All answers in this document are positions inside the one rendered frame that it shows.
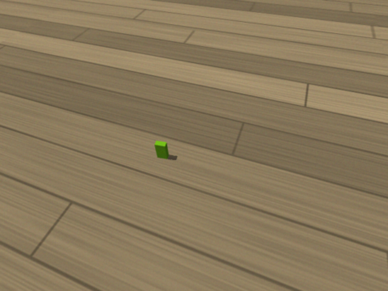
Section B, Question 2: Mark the carton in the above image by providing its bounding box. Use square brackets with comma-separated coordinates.
[155, 141, 169, 159]

